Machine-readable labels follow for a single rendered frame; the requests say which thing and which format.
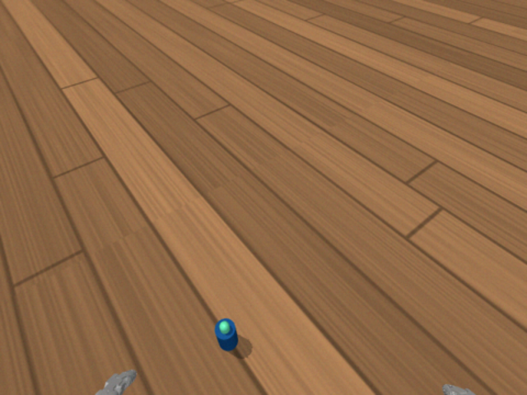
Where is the left robot hand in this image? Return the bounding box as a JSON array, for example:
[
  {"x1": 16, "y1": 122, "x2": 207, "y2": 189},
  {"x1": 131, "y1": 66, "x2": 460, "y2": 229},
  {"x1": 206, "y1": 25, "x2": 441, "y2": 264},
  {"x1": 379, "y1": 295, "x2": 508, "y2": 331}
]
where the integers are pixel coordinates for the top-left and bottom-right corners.
[{"x1": 95, "y1": 369, "x2": 137, "y2": 395}]

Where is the bottle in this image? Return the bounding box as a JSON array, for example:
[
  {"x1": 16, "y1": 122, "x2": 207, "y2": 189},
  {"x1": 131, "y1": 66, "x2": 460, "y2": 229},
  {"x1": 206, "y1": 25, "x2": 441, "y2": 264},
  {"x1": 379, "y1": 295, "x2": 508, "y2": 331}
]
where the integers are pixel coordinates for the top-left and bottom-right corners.
[{"x1": 215, "y1": 318, "x2": 238, "y2": 351}]

